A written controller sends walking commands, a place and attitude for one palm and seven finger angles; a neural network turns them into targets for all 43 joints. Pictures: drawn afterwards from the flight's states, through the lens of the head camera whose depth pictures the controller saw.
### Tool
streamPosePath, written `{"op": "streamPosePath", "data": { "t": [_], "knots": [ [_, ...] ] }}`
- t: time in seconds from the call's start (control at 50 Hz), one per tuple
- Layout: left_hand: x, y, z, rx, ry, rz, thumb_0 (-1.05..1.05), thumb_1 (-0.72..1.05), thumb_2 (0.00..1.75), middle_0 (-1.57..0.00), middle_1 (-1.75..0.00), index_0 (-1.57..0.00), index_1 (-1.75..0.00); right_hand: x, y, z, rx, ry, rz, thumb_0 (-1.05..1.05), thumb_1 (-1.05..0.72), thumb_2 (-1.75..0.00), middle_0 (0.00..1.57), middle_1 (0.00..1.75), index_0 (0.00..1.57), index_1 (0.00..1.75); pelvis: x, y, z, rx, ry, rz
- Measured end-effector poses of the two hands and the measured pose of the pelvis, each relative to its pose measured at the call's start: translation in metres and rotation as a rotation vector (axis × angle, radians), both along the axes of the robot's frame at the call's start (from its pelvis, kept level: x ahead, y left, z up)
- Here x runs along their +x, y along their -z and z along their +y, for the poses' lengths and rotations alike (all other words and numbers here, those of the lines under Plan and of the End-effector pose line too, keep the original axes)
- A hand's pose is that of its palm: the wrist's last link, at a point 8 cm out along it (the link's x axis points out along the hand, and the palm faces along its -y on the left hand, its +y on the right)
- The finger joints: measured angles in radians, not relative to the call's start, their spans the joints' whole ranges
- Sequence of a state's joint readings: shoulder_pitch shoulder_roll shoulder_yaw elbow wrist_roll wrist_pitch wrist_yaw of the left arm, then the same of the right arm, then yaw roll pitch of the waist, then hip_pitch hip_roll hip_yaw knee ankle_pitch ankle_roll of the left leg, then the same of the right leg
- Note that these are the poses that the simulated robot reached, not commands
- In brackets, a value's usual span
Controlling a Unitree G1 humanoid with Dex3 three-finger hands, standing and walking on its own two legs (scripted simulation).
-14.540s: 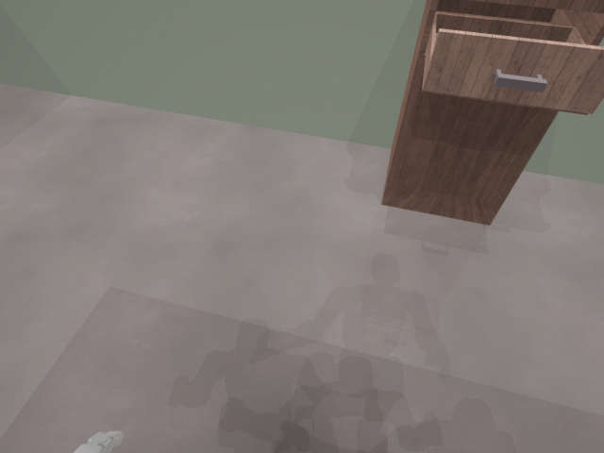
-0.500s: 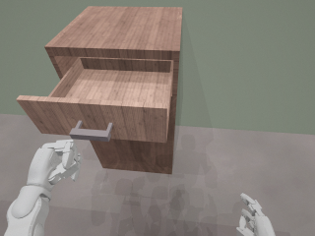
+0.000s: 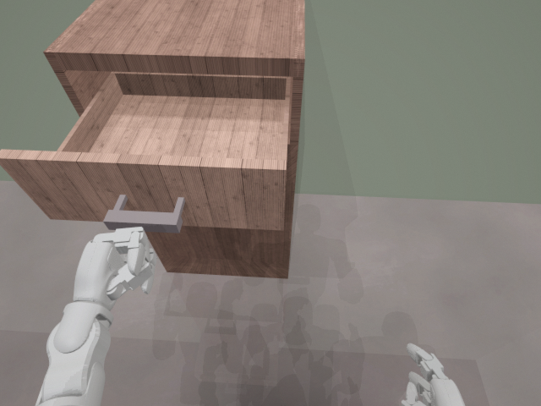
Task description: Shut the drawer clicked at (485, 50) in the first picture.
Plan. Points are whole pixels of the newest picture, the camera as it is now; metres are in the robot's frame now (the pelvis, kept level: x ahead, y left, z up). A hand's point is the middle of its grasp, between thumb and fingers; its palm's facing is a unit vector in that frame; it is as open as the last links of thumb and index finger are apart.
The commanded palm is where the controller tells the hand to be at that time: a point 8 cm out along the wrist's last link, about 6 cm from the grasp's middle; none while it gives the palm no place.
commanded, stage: bring the fist close to the handle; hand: left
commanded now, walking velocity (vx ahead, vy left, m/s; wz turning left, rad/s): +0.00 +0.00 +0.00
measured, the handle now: (147, 211) +0.40 +0.23 +0.05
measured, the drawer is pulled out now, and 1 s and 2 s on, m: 0.24 0.22 0.10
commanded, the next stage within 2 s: push the drawer shut in 0.50 s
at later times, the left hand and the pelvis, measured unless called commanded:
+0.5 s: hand (156, 259) +0.31 +0.19 +0.05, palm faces -0.01 -1.00 -0.04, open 3.3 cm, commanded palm +0.28 +0.24 +0.05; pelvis +0.00 +0.00 -0.01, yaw +0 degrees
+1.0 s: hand (160, 241) +0.34 +0.19 +0.04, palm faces -0.02 -1.00 -0.04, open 3.0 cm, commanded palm +0.33 +0.24 +0.05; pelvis -0.01 -0.01 -0.01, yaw +1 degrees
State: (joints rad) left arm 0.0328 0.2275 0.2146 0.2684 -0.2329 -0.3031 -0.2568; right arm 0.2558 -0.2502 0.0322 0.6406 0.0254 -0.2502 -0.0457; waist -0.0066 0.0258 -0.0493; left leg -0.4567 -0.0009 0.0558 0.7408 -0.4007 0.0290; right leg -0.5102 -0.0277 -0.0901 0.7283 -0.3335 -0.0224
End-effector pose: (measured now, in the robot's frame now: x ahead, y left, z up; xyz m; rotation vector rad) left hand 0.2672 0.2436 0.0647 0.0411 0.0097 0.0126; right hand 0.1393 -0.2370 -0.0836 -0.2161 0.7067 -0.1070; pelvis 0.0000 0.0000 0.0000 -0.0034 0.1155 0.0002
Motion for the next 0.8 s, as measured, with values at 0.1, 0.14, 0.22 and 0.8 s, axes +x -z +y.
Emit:
{"op": "streamPosePath", "data": {
  "t": [0.1,0.14,0.22,0.8],
  "knots": [
    [0.008,0.011,0.005,-0.004,-0.001,0.003,0.02,0.90,0.90,-1.40,-1.60,-1.40,-1.60,-0.002,0.007,-0.001,-0.007,0.000,0.032,0.01,-0.90,-0.89,0.21,0.30,0.20,0.30,-0.003,0.005,0.001,-0.003,-0.005,0.022],
    [0.011,0.014,0.004,-0.006,0.006,0.000,0.02,0.90,0.90,-1.40,-1.60,-1.40,-1.60,-0.004,0.010,-0.002,-0.011,0.002,0.043,0.01,-0.90,-0.89,0.21,0.30,0.20,0.30,-0.004,0.007,0.001,-0.004,-0.006,0.030],
    [0.016,0.015,0.001,-0.006,0.024,-0.011,0.02,0.90,0.90,-1.40,-1.60,-1.40,-1.60,-0.007,0.013,-0.003,-0.012,0.012,0.059,0.01,-0.90,-0.89,0.21,0.30,0.20,0.30,-0.004,0.009,0.002,-0.004,-0.002,0.041],
    [0.033,0.016,-0.007,0.006,0.019,0.000,0.01,0.84,0.89,-1.40,-1.59,-1.40,-1.60,-0.005,0.019,-0.010,-0.003,0.020,0.105,0.01,-0.90,-0.89,0.21,0.30,0.20,0.30,0.000,0.010,-0.006,-0.001,-0.006,0.054]
  ]
}}
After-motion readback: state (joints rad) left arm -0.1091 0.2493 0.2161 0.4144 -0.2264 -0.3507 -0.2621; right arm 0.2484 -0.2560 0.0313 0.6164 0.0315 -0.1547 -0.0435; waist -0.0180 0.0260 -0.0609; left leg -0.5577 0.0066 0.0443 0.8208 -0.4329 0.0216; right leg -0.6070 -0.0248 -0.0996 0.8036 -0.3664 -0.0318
